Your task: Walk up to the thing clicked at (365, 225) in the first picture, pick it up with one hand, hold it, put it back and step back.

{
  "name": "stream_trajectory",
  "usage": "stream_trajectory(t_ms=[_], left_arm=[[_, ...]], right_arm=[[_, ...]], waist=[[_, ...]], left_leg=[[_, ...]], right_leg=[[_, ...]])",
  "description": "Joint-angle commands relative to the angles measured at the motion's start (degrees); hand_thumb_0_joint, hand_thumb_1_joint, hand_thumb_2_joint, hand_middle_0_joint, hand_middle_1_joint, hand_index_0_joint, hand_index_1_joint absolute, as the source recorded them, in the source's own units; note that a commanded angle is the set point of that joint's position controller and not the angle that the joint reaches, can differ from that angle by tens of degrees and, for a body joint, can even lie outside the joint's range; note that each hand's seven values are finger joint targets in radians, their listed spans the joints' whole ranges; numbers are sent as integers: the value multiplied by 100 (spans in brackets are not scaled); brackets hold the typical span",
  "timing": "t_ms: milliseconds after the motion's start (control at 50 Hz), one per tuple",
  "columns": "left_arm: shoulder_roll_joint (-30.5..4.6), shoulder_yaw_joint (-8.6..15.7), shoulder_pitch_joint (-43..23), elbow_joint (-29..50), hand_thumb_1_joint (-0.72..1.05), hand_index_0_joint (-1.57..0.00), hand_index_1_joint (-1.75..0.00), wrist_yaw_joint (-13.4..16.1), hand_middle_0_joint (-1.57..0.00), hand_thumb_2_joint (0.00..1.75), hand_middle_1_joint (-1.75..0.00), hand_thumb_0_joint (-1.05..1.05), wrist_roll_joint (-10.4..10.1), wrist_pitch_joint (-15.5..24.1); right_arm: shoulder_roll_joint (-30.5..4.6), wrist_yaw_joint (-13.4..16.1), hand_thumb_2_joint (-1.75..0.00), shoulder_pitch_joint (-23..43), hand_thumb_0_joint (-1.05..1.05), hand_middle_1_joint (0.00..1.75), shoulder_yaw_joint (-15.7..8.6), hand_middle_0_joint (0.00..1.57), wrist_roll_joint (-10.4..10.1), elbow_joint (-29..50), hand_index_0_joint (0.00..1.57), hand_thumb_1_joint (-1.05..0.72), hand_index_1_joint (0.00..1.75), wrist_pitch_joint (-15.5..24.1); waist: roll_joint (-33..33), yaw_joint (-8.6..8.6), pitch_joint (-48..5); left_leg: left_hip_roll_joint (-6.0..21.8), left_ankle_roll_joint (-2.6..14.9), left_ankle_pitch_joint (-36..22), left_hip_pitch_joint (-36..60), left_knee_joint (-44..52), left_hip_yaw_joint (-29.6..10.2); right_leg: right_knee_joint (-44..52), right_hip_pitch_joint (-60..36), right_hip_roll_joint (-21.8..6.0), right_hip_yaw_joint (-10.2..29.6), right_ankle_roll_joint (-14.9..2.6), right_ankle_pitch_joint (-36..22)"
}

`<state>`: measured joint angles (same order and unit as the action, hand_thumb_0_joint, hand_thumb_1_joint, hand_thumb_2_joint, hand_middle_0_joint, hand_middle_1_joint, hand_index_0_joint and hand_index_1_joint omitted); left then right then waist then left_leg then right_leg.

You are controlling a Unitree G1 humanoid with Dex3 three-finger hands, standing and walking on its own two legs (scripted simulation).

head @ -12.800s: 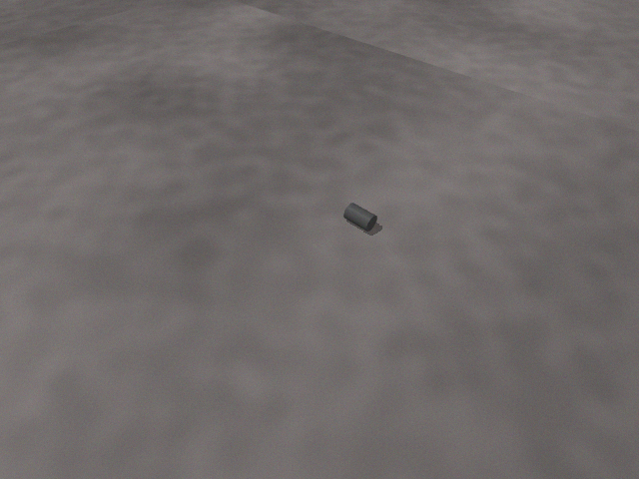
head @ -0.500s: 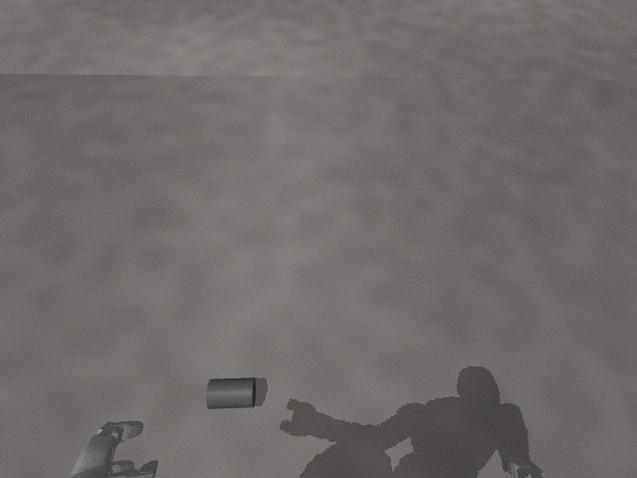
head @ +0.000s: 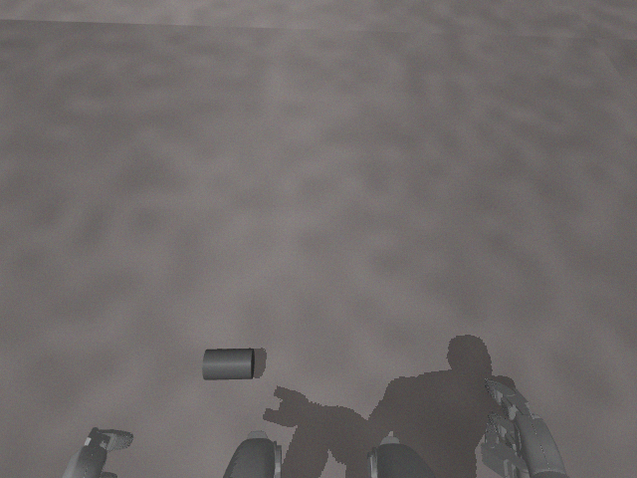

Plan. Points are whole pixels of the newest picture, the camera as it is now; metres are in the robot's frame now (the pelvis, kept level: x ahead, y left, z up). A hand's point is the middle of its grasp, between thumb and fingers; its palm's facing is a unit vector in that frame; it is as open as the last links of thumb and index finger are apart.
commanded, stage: rise first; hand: left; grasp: from above
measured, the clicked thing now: (229, 364) +0.41 +0.24 -0.65
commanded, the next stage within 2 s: none
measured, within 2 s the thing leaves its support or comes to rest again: neither
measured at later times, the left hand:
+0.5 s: hand (151, 443) +0.20 +0.29 -0.30, palm faces -0.43 -0.58 -0.70, open 13.9 cm
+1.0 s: hand (176, 392) +0.30 +0.30 -0.43, palm faces -0.49 -0.20 -0.85, open 14.0 cm
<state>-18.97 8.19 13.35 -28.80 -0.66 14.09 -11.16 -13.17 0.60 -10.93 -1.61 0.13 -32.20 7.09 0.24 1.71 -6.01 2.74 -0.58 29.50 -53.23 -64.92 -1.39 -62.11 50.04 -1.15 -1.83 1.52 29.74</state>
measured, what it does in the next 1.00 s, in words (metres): lowers itself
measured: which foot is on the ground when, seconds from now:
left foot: down 0.00-1.00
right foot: down 0.00-1.00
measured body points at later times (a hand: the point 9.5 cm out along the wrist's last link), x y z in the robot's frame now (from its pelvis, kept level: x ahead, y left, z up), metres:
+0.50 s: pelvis -0.04 -0.01 -0.15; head +0.13 +0.02 +0.26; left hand +0.22 +0.32 -0.25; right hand +0.16 -0.27 -0.25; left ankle +0.01 +0.12 -0.66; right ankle +0.00 -0.14 -0.66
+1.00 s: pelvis -0.09 +0.00 -0.29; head +0.12 +0.03 +0.10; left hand +0.33 +0.31 -0.38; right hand -0.01 -0.29 -0.42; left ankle +0.01 +0.12 -0.66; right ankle +0.00 -0.14 -0.66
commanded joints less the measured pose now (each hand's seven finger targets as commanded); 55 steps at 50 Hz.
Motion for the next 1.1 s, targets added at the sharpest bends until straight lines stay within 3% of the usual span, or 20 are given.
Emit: stream_trajectory(t_ms=[0,60,100,160,220,240,300,400,520,580,620,720,820,840,900,940,1000,1020,1060,1080], left_arm=[[-1049,427,247,1066,-58,-7,-107,122,-7,98,-106,0,140,57],[-1055,442,398,1230,-58,-7,-106,97,-8,98,-106,0,188,63],[-1095,405,239,1325,-58,-7,-107,85,-8,98,-106,0,225,103],[-1185,361,-119,1095,-57,-8,-107,120,-8,96,-107,0,471,268],[-1343,404,-625,615,-54,-8,-106,156,-8,96,-106,0,820,582],[-1421,449,-781,536,-54,-8,-106,177,-8,96,-106,0,940,732],[-1466,307,-1182,295,-49,-12,-104,204,-11,93,-104,0,1384,1189],[-2134,605,-1953,-123,-52,-12,-103,477,-13,95,-103,0,2045,1775],[-2595,639,-3040,-638,-55,-12,-104,718,-12,97,-104,0,2645,2042],[-2906,699,-3701,-1026,-54,-12,-103,806,-12,98,-103,0,2957,2170],[-3116,743,-4081,-1131,-53,-14,-101,835,-14,97,-100,0,3143,2244],[-3408,696,-4845,-1773,-54,-11,-101,836,-12,100,-100,0,3557,2440],[-3744,721,-5500,-2057,-51,-9,-99,968,-10,101,-98,0,3943,2690],[-3617,658,-5519,-2217,-52,-6,-101,994,-7,102,-100,0,4001,2730],[-3757,590,-5905,-2475,-53,-5,-100,1123,-6,103,-100,0,4268,2878],[-3968,690,-6032,-2635,-53,-6,-98,1242,-7,103,-97,0,4471,2948],[-4017,663,-6222,-2854,-52,-7,-97,1446,-8,102,-96,0,4717,3020],[-4034,604,-6489,-2822,-52,-8,-95,1505,-9,101,-94,0,4756,3047],[-4107,615,-6528,-3033,-53,-7,-96,1624,-8,101,-95,0,4932,3058],[-3980,510,-6614,-3104,-53,-7,-96,1668,-8,101,-95,0,4969,3062]], right_arm=[[-875,76,-90,-90,0,30,-370,20,-21,796,20,-89,30,332],[-879,52,-90,-11,0,30,-368,20,-11,870,20,-90,30,393],[-893,50,-90,43,0,30,-371,20,-27,897,20,-90,30,434],[-911,43,-90,60,0,30,-370,20,-33,833,20,-90,30,511],[-975,-10,-90,121,0,30,-383,20,-24,700,20,-88,30,596],[-999,-32,-90,170,0,30,-405,20,-23,648,20,-88,30,630],[-1084,-96,-90,213,0,30,-454,20,-25,516,20,-89,30,699],[-1232,-166,-90,291,0,30,-512,20,-18,255,20,-91,30,679],[-1349,-257,-91,143,0,30,-576,20,41,-99,20,-94,30,486],[-1343,-288,-91,35,0,30,-594,20,89,-214,20,-93,30,397],[-1368,-314,-91,-72,0,30,-618,20,102,-261,20,-93,30,324],[-1408,-335,-91,-200,0,30,-577,20,143,-429,20,-91,30,146],[-1407,-376,-90,-327,0,30,-502,20,201,-512,20,-88,30,-40],[-1418,-393,-90,-364,0,30,-494,20,221,-567,20,-87,30,-76],[-1467,-422,-90,-369,0,30,-452,20,280,-659,20,-87,30,-176],[-1491,-456,-90,-387,0,30,-430,20,318,-672,20,-88,30,-249],[-1524,-503,-90,-340,0,30,-397,20,389,-701,20,-88,30,-343],[-1525,-511,-90,-356,0,30,-391,20,416,-710,20,-89,30,-366],[-1531,-528,-90,-369,0,30,-359,20,456,-773,20,-89,30,-413],[-1558,-538,-90,-381,0,30,-379,20,479,-789,20,-89,30,-423]], waist=[[-541,-33,-1608],[-630,-84,-1574],[-510,17,-1665],[-407,96,-1673],[-356,126,-1706],[-422,48,-1769],[-542,36,-2179],[-739,-105,-2847],[-725,-107,-3677],[-550,-78,-3720],[-542,-134,-4038],[-504,-28,-3791],[-591,66,-3842],[-669,102,-3688],[-887,194,-3353],[-994,149,-3378],[-1066,198,-3273],[-1129,289,-3308],[-1298,251,-3330],[-1260,343,-3296]], left_leg=[[-126,69,-1914,1019,502,14],[-126,52,-1472,701,378,-51],[-122,71,-1348,510,213,-72],[-184,120,-1255,3,-302,18],[-211,135,-975,-602,-797,28],[-217,123,-849,-780,-927,8],[-192,89,-765,-1059,-1326,-86],[-203,91,-803,-1720,-2171,-87],[-185,131,-1124,-2207,-3138,-47],[-207,174,-669,-2882,-3504,9],[-211,181,-562,-2942,-3668,30],[-209,230,173,-3631,-4009,29],[-216,240,285,-3859,-4327,-13],[-203,230,287,-3872,-4362,-63],[-181,214,558,-3995,-4421,-174],[-199,205,658,-4087,-4507,-178],[-208,204,836,-4218,-4587,-213],[-216,203,827,-4228,-4680,-188],[-228,182,770,-4236,-4720,-202],[-223,181,802,-4232,-4791,-226]], right_leg=[[319,-259,162,-72,-260,-1518],[59,113,166,-69,-275,-1159],[-71,264,176,-62,-270,-1096],[-406,617,160,-23,-259,-1119],[-888,1216,153,21,-270,-882],[-1081,1471,146,34,-283,-746],[-1691,2119,148,42,-304,-637],[-2553,2974,164,54,-311,-638],[-3307,3570,182,-31,-311,-846],[-3487,3726,198,-52,-291,-555],[-3619,3763,214,-75,-301,-439],[-3897,4270,242,-203,-290,189],[-4219,4584,270,-299,-305,315],[-4333,4819,264,-344,-309,302],[-4557,5302,263,-430,-330,479],[-4692,5443,269,-455,-344,574],[-4844,5697,270,-521,-349,698],[-4850,5749,264,-508,-352,699],[-5003,5848,260,-535,-353,645],[-5036,5979,248,-559,-348,653]])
